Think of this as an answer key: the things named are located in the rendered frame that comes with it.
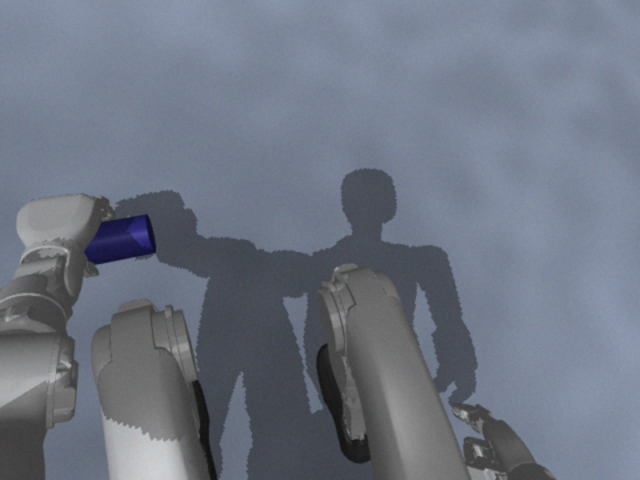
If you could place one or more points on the can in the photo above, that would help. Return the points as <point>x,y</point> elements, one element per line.
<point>122,239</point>

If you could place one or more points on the left robot foot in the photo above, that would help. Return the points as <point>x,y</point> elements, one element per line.
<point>204,429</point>

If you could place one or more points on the left robot arm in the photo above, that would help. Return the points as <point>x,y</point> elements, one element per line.
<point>38,373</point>

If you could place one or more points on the right robot hand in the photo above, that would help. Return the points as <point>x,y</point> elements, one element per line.
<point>500,452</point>

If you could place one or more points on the right robot foot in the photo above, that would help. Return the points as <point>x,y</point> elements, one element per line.
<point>356,450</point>

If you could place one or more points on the left robot hand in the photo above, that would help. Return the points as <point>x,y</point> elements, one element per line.
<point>72,219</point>

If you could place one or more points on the right robot arm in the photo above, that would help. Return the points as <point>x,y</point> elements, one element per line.
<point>530,471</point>

